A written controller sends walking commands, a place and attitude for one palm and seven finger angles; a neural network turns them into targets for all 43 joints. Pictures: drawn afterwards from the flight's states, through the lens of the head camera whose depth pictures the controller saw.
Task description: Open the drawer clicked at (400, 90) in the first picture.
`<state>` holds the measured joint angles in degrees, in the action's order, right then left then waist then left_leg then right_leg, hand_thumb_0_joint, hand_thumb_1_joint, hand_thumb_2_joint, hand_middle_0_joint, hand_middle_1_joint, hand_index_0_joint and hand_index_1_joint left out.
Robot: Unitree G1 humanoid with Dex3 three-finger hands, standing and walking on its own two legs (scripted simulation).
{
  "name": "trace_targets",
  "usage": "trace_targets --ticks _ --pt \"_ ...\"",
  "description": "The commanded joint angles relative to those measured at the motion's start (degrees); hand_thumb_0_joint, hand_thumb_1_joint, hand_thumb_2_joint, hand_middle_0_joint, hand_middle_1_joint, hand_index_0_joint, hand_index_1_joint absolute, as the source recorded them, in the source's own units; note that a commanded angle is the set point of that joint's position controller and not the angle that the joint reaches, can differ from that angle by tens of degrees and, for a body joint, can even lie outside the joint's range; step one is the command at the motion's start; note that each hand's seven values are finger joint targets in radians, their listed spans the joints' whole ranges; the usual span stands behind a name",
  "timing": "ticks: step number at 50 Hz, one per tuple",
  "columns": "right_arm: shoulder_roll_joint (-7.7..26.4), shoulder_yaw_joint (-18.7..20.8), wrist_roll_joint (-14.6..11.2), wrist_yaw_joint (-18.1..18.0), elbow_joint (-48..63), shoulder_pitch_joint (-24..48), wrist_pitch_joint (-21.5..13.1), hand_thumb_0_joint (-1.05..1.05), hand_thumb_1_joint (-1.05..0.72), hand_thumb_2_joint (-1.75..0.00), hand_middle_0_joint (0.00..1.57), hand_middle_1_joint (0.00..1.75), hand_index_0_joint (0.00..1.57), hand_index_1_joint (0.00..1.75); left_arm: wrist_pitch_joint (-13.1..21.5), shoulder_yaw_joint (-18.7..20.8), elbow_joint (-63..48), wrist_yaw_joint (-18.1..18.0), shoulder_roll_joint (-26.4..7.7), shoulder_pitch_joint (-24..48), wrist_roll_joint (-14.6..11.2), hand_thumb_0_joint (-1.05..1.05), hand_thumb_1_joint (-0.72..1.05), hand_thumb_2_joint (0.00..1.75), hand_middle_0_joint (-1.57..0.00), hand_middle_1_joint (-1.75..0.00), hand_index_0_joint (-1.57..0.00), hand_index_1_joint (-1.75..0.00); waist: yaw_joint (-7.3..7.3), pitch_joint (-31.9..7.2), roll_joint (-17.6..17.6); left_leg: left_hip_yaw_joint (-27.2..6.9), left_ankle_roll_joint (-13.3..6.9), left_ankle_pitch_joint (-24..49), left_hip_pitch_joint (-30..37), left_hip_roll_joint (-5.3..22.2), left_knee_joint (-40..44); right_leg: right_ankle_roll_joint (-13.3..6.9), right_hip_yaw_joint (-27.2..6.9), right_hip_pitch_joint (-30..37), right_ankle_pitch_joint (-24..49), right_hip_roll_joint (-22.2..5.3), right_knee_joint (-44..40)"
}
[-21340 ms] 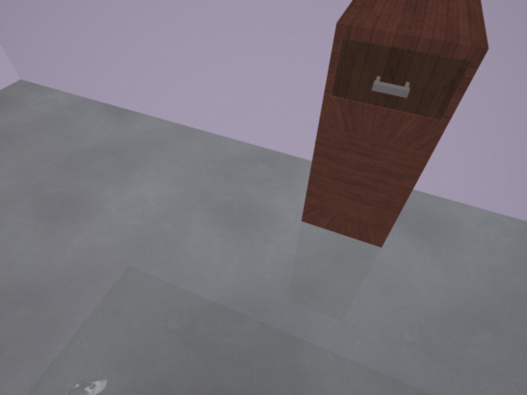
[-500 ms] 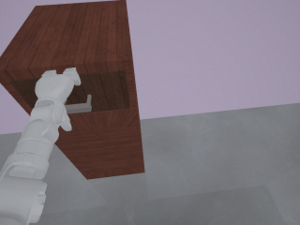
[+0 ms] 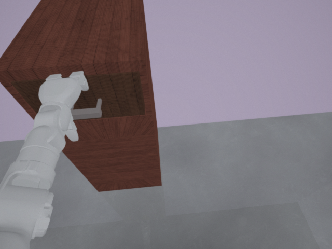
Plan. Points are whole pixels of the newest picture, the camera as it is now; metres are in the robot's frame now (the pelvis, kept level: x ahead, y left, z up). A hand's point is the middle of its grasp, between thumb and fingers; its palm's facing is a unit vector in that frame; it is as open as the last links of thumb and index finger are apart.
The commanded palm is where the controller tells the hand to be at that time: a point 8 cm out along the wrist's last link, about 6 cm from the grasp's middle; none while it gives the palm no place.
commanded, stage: re-aim the fingers above the handle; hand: left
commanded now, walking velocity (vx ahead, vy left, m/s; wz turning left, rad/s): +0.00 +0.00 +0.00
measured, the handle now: (84, 108) +0.50 +0.25 +0.03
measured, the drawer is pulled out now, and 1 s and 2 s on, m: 0.00 0.00 0.00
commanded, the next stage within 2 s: lower the fingers behind the handle in 1.72 s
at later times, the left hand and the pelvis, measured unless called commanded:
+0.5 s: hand (69, 108) +0.44 +0.26 +0.09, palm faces -0.04 -0.01 -1.00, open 13.8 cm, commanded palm +0.42 +0.25 +0.15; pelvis +0.00 +0.00 +0.00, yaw -1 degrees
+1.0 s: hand (71, 114) +0.43 +0.25 +0.08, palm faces -0.12 -0.04 -0.99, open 13.9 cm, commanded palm +0.42 +0.25 +0.15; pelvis +0.00 +0.00 +0.00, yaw +0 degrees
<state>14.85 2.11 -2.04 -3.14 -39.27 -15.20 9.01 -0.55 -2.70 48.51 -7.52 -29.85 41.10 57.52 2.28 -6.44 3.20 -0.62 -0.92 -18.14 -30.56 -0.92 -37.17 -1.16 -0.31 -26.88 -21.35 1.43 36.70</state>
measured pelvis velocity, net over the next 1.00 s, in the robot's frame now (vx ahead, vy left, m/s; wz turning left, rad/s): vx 0.00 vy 0.00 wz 0.01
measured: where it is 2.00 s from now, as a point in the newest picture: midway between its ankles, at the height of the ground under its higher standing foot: outside the picture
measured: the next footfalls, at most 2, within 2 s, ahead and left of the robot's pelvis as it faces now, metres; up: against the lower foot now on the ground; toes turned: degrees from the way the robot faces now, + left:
none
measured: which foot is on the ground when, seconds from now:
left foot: down 0.00-1.00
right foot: down 0.00-1.00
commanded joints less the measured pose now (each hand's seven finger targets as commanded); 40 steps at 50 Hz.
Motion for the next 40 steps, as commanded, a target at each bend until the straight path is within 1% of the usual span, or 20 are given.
trace_targets --ticks 1,3,5,6,7,8,9,12,15,20,21,23,24,28,31,33,34,35,37,40 --pt "8.5 2.8 0.1 -0.7 6.3 -2.5 -1.3 0.0 -0.9 -0.9 0.2 0.3 0.2 0.3 0.0 3.5 -9.8 0.3 -14.0 22.4 -0.2 0.0 -0.5 0.3 -0.3 -1.2 -0.3 -1.2 0.73 -19.4 -3.6 2.5 -2.2 21.7 11.8 -1.0 1.6 -0.5 0.2 8.7 27.5 0.6 -4.2" --pt "8.6 3.0 0.3 -0.9 6.4 -2.9 -1.3 0.0 -0.9 -0.9 0.2 0.3 0.2 0.3 2.0 4.5 -11.9 1.2 -14.9 22.3 -0.4 0.0 -0.5 0.3 -0.3 -1.2 -0.3 -1.2 0.68 -20.3 -4.2 2.2 -2.4 22.2 11.9 -1.0 1.6 -0.5 -0.1 9.7 28.0 0.6 -4.3" --pt "8.1 3.3 0.2 -0.9 6.6 -3.1 -1.5 0.0 -0.9 -0.9 0.2 0.3 0.2 0.3 3.9 4.3 -14.0 1.0 -13.9 21.6 -0.6 0.0 -0.5 0.3 -0.3 -1.2 -0.3 -1.2 0.46 -19.4 -1.3 2.1 -2.4 22.6 13.2 -0.9 1.5 -0.7 0.0 7.7 26.9 1.0 -4.1" --pt "8.2 3.5 0.2 -1.0 6.4 -3.4 -1.5 0.0 -0.9 -0.9 0.2 0.3 0.2 0.3 4.9 6.5 -15.0 0.4 -16.0 21.9 -0.5 0.0 -0.5 0.3 -0.3 -1.2 -0.3 -1.2 0.1 -19.5 -1.9 1.8 -2.4 22.5 13.0 -0.8 1.5 -0.8 0.1 7.5 26.0 1.1 -4.0" --pt "8.0 3.5 0.3 -0.9 6.3 -3.5 -1.6 0.0 -0.9 -0.9 0.2 0.3 0.2 0.3 5.3 6.1 -15.3 -0.2 -15.5 22.1 -0.2 0.0 -0.5 0.3 -0.3 -1.2 -0.3 -1.2 0.12 -19.3 -0.4 1.7 -2.3 22.8 13.3 -0.9 1.4 -0.9 0.2 6.7 25.4 1.3 -3.8" --pt "8.1 3.6 0.4 -0.9 6.0 -3.9 -1.6 0.0 -0.9 -0.9 0.2 0.3 0.2 0.3 5.8 7.7 -15.7 -1.0 -17.0 22.7 -0.2 0.0 -0.5 0.3 -0.3 -1.2 -0.3 -1.2 0.22 -19.5 -1.4 1.5 -2.3 23.4 13.0 -0.7 1.3 -1.0 0.3 7.0 25.3 1.3 -3.8" --pt "8.0 3.6 0.2 -0.8 5.8 -3.9 -1.8 0.0 -0.9 -0.9 0.2 0.3 0.2 0.3 6.1 8.0 -16.1 -2.0 -17.3 23.8 0.2 0.0 -0.5 0.3 -0.3 -1.2 -0.3 -1.2 0.08 -19.6 0.7 1.5 -2.2 23.5 13.0 -0.7 1.2 -1.1 0.3 6.0 25.0 1.4 -3.3" --pt "7.8 3.8 0.4 -0.4 5.1 -4.1 -2.2 0.0 -0.9 -0.9 0.2 0.3 0.2 0.3 4.6 10.1 -15.1 -5.3 -18.7 23.2 0.9 0.0 -0.5 0.3 -0.3 -1.2 -0.3 -1.2 -0.64 -20.6 1.8 1.6 -1.8 23.2 13.1 -0.6 1.3 -1.3 0.8 5.5 23.4 1.7 -2.7" --pt "8.2 3.5 0.3 -0.4 4.7 -4.0 -2.3 0.0 -0.9 -0.9 0.2 0.3 0.2 0.3 1.8 11.4 -11.3 -7.0 -21.2 22.9 1.6 0.0 -0.5 0.3 -0.3 -1.2 -0.3 -1.2 -0.92 -21.1 0.3 2.1 -1.7 21.3 10.7 -0.7 1.7 -1.1 0.5 7.4 23.2 1.5 -2.9" --pt "8.9 3.7 -0.1 -0.3 4.9 -4.3 -2.7 0.0 -0.9 -0.9 0.2 0.3 0.2 0.3 -1.7 5.4 -9.6 -4.1 -15.7 22.9 0.9 0.0 -0.5 0.3 -0.3 -1.2 -0.3 -1.2 0.86 -21.7 -0.8 2.7 -2.1 21.9 13.2 -0.3 2.0 -0.7 0.7 7.6 24.6 1.3 -4.1" --pt "8.8 3.7 -0.2 -0.4 5.2 -4.1 -2.6 0.0 -0.9 -0.9 0.2 0.3 0.2 0.3 -1.8 4.5 -9.4 -3.0 -14.8 21.7 0.7 0.0 -0.5 0.3 -0.3 -1.2 -0.3 -1.2 1.02 -21.3 -1.2 2.6 -2.2 21.8 13.8 -0.4 2.1 -0.6 0.6 7.4 24.5 1.3 -4.4" --pt "8.7 3.9 -0.1 -0.5 5.7 -3.9 -2.7 0.0 -0.9 -0.9 0.2 0.3 0.2 0.3 -0.7 0.3 -13.3 -0.7 -9.9 23.1 -0.7 0.0 -0.5 0.3 -0.3 -1.2 -0.3 -1.2 2.38 -21.2 -1.8 2.0 -2.3 23.5 16.0 -0.1 2.1 -0.6 0.7 6.8 25.0 1.2 -5.1" --pt "8.5 3.9 -0.2 -0.5 5.9 -3.7 -2.8 0.0 -0.9 -0.9 0.2 0.3 0.2 0.3 -0.2 -0.3 -14.2 0.2 -8.8 22.0 -1.2 0.0 -0.5 0.3 -0.3 -1.2 -0.3 -1.2 2.11 -20.3 -1.7 1.8 -2.4 23.8 16.7 -0.1 2.1 -0.5 0.9 6.0 24.7 1.3 -5.1" --pt "8.3 3.5 0.1 -0.9 5.9 -3.0 -2.4 0.0 -0.9 -0.9 0.2 0.3 0.2 0.3 2.6 2.0 -17.0 0.9 -11.3 22.8 -1.2 0.0 -0.5 0.3 -0.3 -1.2 -0.3 -1.2 1.57 -17.3 -1.4 1.2 -2.4 22.8 16.5 -0.4 2.3 -0.9 0.8 4.9 22.9 1.3 -5.5" --pt "8.1 2.8 0.0 -0.9 5.6 -2.3 -2.4 0.0 -0.9 -0.9 0.2 0.3 0.2 0.3 3.1 7.0 -13.4 -1.6 -16.5 23.4 0.1 0.0 -0.5 0.3 -0.3 -1.2 -0.3 -1.2 0.23 -13.9 -1.2 1.2 -2.1 19.1 12.4 -0.8 2.9 -1.2 1.0 4.3 20.3 1.3 -4.8" --pt "8.2 2.6 0.3 -1.0 5.4 -2.3 -2.4 0.0 -0.9 -0.9 0.2 0.3 0.2 0.3 2.8 11.4 -12.8 -4.0 -22.0 25.2 1.3 0.0 -0.5 0.3 -0.3 -1.2 -0.3 -1.2 -1.02 -15.7 -0.1 1.2 -1.8 19.1 10.8 -0.8 2.9 -1.5 0.7 5.7 19.5 1.2 -4.1" --pt "7.7 2.5 0.2 -1.0 5.7 -2.0 -2.6 0.0 -0.9 -0.9 0.2 0.3 0.2 0.3 2.3 10.2 -12.9 -5.0 -20.7 25.5 1.6 0.0 -0.5 0.3 -0.3 -1.2 -0.3 -1.2 -1.0 -17.6 0.8 1.6 -1.8 19.3 11.3 -0.9 2.7 -1.4 0.6 6.1 20.2 1.1 -3.7" --pt "7.7 2.5 0.3 -1.1 5.6 -2.0 -2.8 0.0 -0.9 -0.9 0.2 0.3 0.2 0.3 1.8 11.8 -12.4 -6.0 -22.6 25.7 2.0 0.0 -0.5 0.3 -0.3 -1.2 -0.3 -1.2 -1.44 -18.3 1.2 1.7 -1.6 19.8 11.0 -0.9 2.5 -1.4 0.6 6.7 20.8 1.2 -3.5" --pt "7.6 2.6 0.3 -1.0 5.7 -1.9 -3.1 0.0 -0.9 -0.9 0.2 0.3 0.2 0.3 0.4 10.1 -10.9 -6.7 -20.9 25.0 2.4 0.0 -0.5 0.3 -0.3 -1.2 -0.3 -1.2 -1.1 -20.3 1.5 2.3 -1.5 20.2 11.3 -0.9 2.1 -1.2 0.5 7.2 22.1 1.1 -3.3" --pt "8.4 2.9 0.2 -1.0 5.5 -3.1 -3.1 0.0 -0.9 -0.9 0.2 0.3 0.2 0.3 -1.2 8.4 -7.8 -4.8 -19.8 23.4 1.9 0.0 -0.5 0.3 -0.3 -1.2 -0.3 -1.2 -0.05 -22.3 -1.4 2.6 -1.7 21.5 11.8 -0.6 1.8 -0.6 0.5 8.8 25.0 1.0 -3.5"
